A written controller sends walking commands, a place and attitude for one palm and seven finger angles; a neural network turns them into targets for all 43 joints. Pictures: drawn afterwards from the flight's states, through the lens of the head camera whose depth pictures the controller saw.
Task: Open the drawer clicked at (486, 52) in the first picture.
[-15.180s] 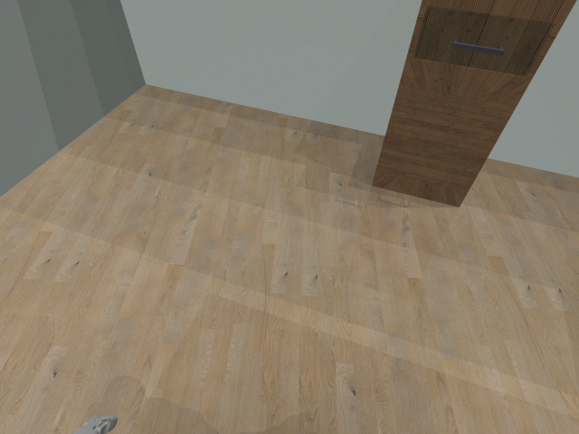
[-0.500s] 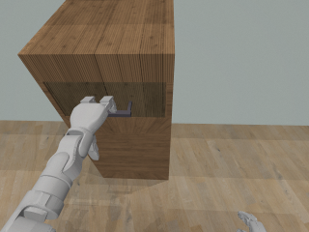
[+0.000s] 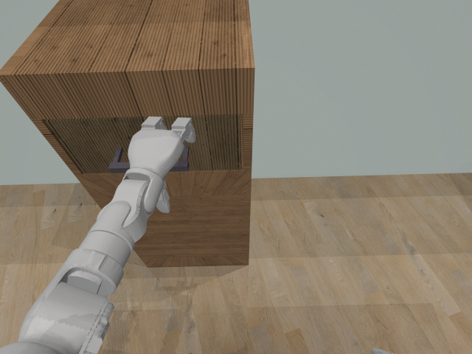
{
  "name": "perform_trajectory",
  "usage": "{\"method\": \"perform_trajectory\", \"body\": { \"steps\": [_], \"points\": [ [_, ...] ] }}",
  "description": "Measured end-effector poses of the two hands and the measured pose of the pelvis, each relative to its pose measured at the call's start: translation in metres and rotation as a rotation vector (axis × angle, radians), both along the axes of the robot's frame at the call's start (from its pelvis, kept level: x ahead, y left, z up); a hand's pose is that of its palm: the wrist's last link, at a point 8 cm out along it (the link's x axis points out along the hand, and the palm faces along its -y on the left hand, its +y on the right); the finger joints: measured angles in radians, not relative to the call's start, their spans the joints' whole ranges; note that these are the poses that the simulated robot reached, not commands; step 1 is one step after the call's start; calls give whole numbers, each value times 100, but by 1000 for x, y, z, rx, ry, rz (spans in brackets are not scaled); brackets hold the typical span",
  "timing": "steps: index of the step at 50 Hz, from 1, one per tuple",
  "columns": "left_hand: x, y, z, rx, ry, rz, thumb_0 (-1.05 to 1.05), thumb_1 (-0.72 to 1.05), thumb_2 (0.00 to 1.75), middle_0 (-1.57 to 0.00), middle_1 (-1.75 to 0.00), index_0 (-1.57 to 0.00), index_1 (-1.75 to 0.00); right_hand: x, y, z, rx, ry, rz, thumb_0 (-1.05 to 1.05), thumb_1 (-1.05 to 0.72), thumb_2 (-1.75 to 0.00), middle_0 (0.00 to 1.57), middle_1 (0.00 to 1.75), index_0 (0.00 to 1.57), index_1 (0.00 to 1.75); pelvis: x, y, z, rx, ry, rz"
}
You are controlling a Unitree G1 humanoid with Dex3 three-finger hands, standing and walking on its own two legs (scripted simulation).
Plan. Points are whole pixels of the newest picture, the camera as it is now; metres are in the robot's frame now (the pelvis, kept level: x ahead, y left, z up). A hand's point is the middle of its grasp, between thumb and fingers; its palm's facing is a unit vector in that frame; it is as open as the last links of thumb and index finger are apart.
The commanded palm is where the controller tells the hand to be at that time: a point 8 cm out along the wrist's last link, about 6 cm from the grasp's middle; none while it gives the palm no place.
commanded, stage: move the hooked fingers above the handle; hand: left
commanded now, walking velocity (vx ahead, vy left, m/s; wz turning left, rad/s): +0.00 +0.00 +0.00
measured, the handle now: (151, 159) +0.50 +0.19 +0.01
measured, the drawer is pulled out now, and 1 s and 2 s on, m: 0.00 0.00 0.00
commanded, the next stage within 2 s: none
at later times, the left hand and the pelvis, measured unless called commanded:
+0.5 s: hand (152, 171) +0.43 +0.17 +0.05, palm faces +0.03 -0.06 -1.00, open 13.8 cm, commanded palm +0.42 +0.19 +0.12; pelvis +0.00 +0.00 +0.00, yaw +0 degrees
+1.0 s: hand (141, 170) +0.43 +0.19 +0.05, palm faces +0.06 -0.06 -1.00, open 13.8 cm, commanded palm +0.41 +0.20 +0.12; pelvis +0.00 +0.00 +0.00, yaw -1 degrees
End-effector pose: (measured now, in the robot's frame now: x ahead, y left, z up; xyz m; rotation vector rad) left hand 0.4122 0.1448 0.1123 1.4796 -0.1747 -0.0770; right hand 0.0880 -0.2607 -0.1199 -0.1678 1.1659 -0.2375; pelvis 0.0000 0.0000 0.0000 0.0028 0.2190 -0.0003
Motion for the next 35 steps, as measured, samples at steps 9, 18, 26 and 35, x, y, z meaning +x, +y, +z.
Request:
{"method": "perform_trajectory", "body": {
  "steps": [9, 18, 26, 35],
  "points": [
    [19, 13, 10, 66, 11, 240, 0, -48, 30, -36, -125, -32, -124, -30, 12, -8, 72, 75, -58, 1, -91, -90, 20, 29, 20, 30, -1, -1, 4, 4, 12, -40],
    [-2, 44, -23, 56, 238, 210, 0, -48, 30, -33, -122, -32, -122, -36, -6, 11, -13, 45, -67, 1, -91, -90, 20, 30, 20, 30, -2, -7, 8, -1, -22, -20],
    [-3, 27, -2, 19, -2, 53, 0, -49, 30, -32, -121, -32, -121, -24, -18, 3, -45, 46, -19, 1, -91, -90, 20, 29, 19, 30, -4, -2, 0, -7, 7, 9],
    [19, 41, 11, 65, 41, 293, 0, -48, 30, -31, -120, -33, -126, -14, 4, -1, 48, 32, -33, 0, -91, -90, 20, 29, 20, 30, 3, -2, 4, -4, 13, -12]
  ]
}}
